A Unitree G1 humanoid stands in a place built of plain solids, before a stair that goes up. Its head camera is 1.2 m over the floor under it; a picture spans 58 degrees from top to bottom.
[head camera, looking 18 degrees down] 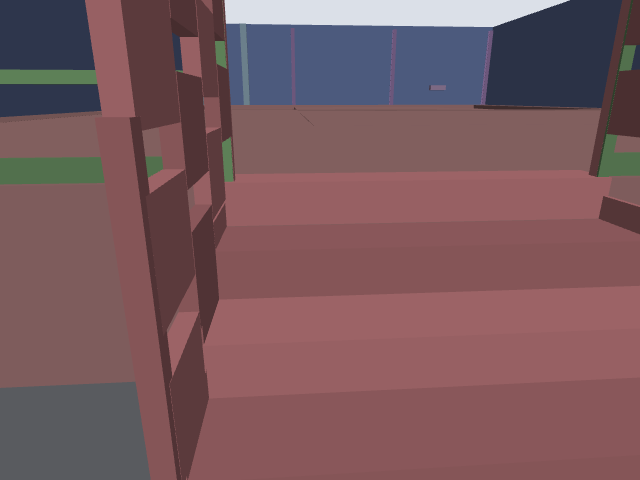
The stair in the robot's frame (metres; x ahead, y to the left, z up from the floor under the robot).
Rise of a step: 0.18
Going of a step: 0.30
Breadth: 1.62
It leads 4 degrees to the left of straight ahead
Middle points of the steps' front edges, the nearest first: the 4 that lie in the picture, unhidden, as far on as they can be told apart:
0.84 -0.48 0.36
1.14 -0.46 0.53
1.44 -0.43 0.71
1.73 -0.41 0.89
